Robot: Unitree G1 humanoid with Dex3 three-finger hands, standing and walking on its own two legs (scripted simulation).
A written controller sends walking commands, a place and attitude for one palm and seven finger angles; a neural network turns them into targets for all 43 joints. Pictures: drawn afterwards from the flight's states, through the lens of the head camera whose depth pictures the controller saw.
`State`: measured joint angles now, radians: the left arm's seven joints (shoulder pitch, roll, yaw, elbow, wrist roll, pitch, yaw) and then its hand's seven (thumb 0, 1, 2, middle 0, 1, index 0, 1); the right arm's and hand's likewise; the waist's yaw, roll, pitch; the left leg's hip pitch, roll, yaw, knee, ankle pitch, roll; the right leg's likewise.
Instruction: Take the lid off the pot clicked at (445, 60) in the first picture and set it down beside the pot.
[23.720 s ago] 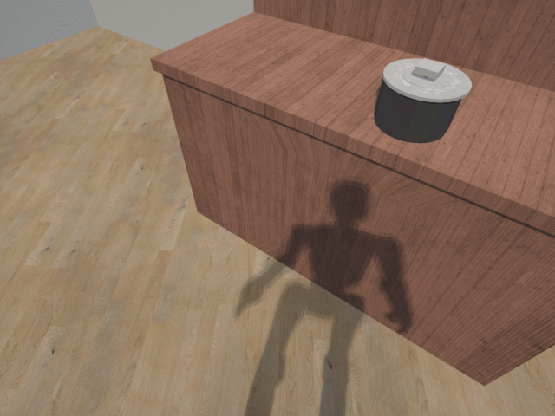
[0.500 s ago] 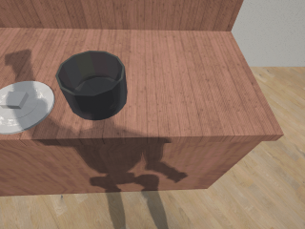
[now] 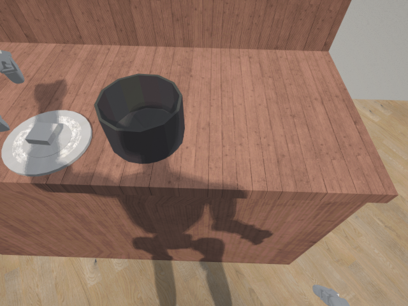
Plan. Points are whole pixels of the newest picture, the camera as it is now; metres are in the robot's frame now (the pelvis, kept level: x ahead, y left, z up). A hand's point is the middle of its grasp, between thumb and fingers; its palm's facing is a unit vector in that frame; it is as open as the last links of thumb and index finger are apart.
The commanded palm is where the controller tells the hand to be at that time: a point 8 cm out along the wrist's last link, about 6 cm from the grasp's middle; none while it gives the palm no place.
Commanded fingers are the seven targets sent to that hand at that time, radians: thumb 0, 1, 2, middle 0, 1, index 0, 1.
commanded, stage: draw the hand back to the body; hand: left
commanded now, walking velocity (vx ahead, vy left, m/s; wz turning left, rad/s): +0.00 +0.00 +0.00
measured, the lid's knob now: (43, 133) +0.47 +0.37 +0.04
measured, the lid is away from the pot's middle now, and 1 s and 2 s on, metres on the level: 0.23 0.23 0.23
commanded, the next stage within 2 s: step back with the hand held close in 1.78 s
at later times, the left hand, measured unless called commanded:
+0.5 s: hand (14, 87) +0.39 +0.28 +0.24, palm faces +0.52 -0.82 -0.24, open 10.0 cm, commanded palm +0.32 +0.31 +0.24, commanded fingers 0.00 0.45 0.75 -0.27 -0.60 -0.27 -0.60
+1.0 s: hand (17, 136) +0.30 +0.24 +0.23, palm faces +0.52 -0.82 -0.24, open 7.8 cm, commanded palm +0.24 +0.27 +0.24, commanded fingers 0.00 0.90 0.90 -0.20 -0.30 -0.20 -0.30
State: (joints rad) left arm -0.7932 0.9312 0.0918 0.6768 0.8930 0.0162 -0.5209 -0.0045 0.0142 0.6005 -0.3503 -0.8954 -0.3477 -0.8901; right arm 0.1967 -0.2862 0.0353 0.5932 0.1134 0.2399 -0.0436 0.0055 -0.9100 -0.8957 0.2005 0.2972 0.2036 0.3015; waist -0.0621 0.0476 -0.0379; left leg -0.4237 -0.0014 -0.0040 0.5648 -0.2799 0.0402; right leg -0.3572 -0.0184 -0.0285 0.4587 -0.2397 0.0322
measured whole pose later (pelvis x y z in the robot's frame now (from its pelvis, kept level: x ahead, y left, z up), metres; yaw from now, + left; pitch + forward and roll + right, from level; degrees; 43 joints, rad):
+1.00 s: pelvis +0.01 -0.05 +0.01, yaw -2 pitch -3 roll +0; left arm -0.07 0.41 0.44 -0.05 -0.11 -0.08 0.09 0.01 0.78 0.86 -0.23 -0.38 -0.22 -0.37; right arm 0.14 -0.24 0.03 0.68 0.04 -0.07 -0.07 0.01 -0.91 -0.90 0.20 0.30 0.20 0.30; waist 0.05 0.06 0.04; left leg -0.07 0.05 0.01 0.35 -0.23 -0.03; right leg -0.05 0.04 -0.01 0.32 -0.21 -0.03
